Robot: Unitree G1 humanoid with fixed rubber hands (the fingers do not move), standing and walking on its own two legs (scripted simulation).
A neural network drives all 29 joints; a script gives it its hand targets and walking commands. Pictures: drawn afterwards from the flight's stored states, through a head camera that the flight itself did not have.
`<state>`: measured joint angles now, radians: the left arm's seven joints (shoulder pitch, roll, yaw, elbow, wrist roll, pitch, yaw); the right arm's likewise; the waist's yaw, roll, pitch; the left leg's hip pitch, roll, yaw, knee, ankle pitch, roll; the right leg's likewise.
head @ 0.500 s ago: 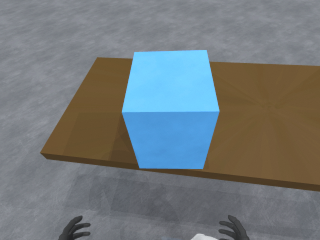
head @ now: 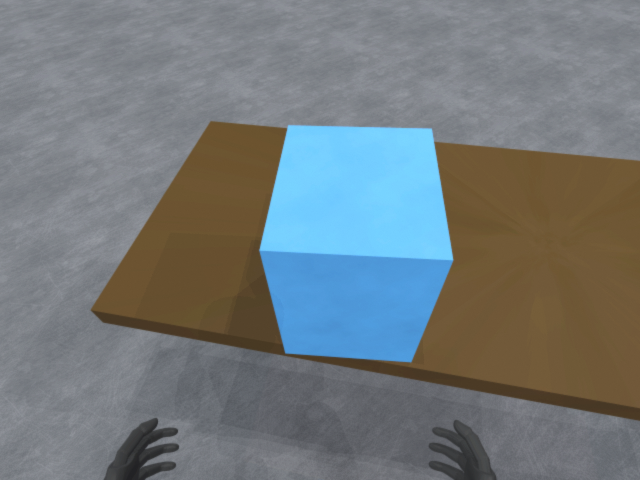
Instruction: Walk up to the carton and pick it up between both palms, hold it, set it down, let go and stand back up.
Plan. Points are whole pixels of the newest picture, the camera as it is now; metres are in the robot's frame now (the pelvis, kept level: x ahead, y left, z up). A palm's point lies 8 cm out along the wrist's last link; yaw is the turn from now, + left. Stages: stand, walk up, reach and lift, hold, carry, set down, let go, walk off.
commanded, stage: reach and lift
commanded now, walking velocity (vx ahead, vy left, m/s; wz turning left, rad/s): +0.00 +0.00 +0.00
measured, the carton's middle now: (352, 249) +0.41 -0.03 +0.05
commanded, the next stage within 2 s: none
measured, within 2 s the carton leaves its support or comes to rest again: neither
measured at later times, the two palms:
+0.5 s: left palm (130, 466) +0.16 +0.24 -0.02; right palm out of the picture +0.14 -0.16 -0.01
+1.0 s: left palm (139, 433) +0.19 +0.22 +0.02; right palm (516, 463) +0.15 -0.17 +0.02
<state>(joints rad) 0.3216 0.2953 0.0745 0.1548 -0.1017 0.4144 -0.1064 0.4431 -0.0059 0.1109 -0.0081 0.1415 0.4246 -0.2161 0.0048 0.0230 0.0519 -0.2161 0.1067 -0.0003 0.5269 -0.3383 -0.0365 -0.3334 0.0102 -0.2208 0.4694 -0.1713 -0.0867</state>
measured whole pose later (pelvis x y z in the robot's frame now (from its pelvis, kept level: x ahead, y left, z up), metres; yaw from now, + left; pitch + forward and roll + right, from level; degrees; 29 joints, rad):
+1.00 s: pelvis +0.01 +0.05 +0.01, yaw -3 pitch -4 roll -1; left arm 0.41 0.16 -0.13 -0.05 -0.13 0.07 0.13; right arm 0.46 -0.12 -0.06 0.02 0.15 -0.05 -0.01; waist 0.01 0.00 0.05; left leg -0.01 0.05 0.09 0.39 -0.30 -0.02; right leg -0.17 -0.02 -0.13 0.35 -0.11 -0.03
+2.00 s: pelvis +0.01 +0.05 +0.01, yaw -4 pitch +0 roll +0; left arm -0.20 0.19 0.12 -0.20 -0.16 0.68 0.08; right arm -0.19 -0.28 -0.05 0.01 0.34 0.34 -0.11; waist -0.06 -0.01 0.04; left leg -0.08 0.05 0.10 0.35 -0.26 -0.02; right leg -0.25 -0.01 -0.12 0.31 -0.07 -0.03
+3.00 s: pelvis +0.00 +0.04 +0.01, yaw -2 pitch +4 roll +0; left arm -0.67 0.21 0.13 0.49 -0.10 0.45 0.06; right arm -0.69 -0.24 -0.07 0.63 0.27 0.27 -0.12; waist -0.09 0.00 0.00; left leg -0.17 0.05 0.05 0.36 -0.25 -0.03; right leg -0.30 -0.02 -0.16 0.30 -0.06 -0.03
